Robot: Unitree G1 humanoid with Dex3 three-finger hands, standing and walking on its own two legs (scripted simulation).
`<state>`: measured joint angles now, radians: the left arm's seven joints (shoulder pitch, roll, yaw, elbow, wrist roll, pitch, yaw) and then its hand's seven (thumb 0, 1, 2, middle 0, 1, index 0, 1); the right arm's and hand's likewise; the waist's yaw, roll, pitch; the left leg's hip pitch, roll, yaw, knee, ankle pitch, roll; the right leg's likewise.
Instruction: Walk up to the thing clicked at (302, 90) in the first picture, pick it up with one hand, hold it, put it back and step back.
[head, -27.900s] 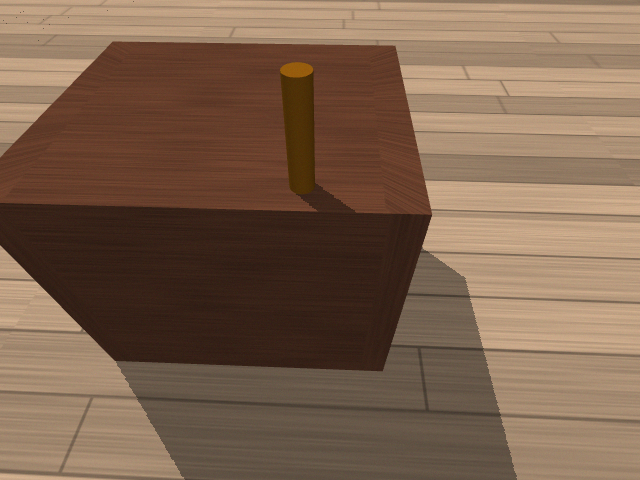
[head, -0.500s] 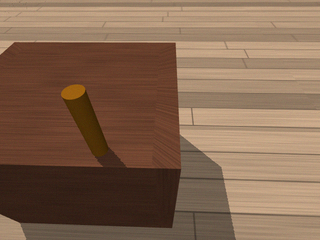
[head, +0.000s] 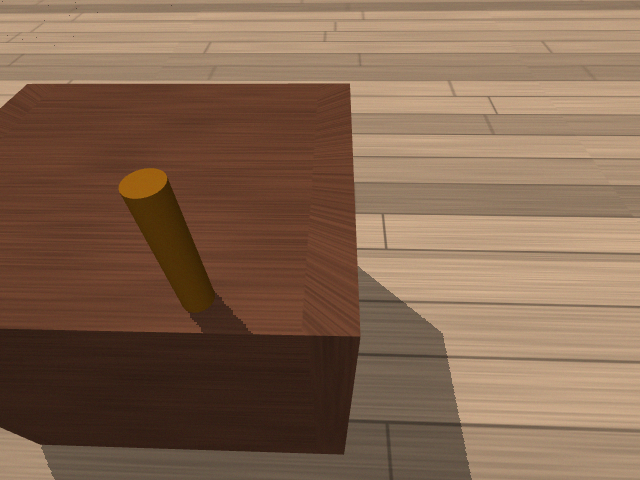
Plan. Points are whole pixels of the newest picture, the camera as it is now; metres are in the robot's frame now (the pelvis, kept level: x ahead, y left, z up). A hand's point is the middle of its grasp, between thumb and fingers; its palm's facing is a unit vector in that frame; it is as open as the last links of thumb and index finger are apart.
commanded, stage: stand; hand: left
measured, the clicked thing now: (175, 250) +0.39 +0.21 +0.09
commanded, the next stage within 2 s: step back in 0.12 s
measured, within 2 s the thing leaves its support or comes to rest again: neither
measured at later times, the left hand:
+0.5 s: hand out of the picture +0.08 +0.32 -0.18, palm faces -0.02 -0.93 -0.37, open 7.4 cm
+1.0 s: hand out of the picture -0.06 +0.30 -0.15, palm faces -0.07 -0.91 -0.41, open 7.4 cm
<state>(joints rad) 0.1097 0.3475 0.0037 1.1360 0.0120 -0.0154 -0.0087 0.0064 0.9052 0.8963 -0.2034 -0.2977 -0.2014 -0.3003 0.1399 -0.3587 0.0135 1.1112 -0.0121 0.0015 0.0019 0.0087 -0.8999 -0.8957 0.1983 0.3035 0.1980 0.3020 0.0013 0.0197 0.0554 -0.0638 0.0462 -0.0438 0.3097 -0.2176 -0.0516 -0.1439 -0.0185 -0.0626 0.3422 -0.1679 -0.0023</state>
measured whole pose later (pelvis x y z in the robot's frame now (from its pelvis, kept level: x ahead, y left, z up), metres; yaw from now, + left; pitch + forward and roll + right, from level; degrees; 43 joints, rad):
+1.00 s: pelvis -0.17 +0.05 -0.02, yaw -3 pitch -1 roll +1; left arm 0.17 0.34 0.06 0.83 0.03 0.03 0.00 0.01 0.90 0.90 -0.21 -0.30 -0.20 -0.30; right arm 0.13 -0.41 -0.04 0.86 0.01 0.05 -0.02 0.01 -0.90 -0.90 0.20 0.30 0.20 0.30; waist 0.02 0.04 0.17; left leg -0.46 -0.11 -0.15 1.13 -0.51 -0.01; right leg -0.28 0.00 0.03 0.60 -0.30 -0.03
